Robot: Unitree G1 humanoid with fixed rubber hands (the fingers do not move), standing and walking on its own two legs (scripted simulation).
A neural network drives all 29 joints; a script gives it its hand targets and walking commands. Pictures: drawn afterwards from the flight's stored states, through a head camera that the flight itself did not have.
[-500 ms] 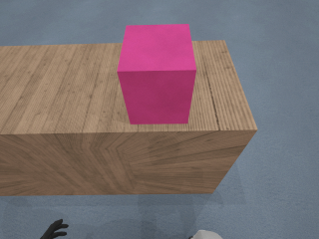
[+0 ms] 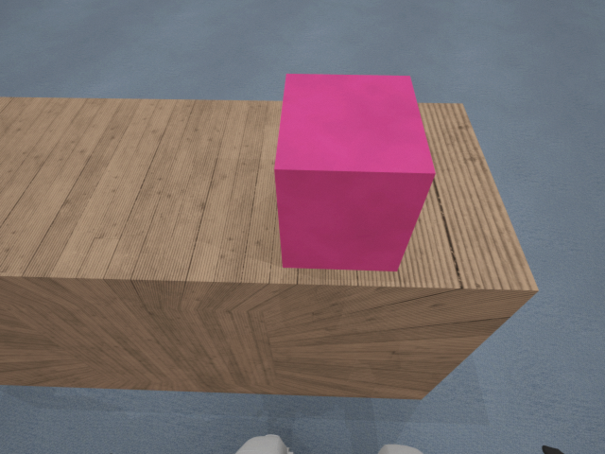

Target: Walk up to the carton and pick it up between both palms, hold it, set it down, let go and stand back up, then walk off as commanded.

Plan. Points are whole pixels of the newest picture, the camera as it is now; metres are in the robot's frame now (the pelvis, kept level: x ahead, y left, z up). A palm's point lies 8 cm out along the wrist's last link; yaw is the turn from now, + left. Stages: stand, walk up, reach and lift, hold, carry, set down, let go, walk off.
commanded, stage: walk up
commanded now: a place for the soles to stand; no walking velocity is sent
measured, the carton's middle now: (343, 176) +0.49 -0.03 +0.07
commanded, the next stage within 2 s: reach and lift in 1.54 s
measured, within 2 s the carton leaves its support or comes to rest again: neither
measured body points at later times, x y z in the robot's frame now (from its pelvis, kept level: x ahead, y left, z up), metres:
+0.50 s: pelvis +0.01 -0.02 +0.00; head +0.04 -0.03 +0.45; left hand +0.10 +0.30 -0.10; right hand +0.10 -0.33 -0.13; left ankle +0.06 +0.10 -0.72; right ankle +0.01 -0.16 -0.72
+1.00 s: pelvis +0.00 -0.02 +0.00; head +0.03 -0.02 +0.45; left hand +0.10 +0.30 -0.11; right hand +0.11 -0.34 -0.12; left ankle +0.06 +0.10 -0.72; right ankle +0.01 -0.16 -0.72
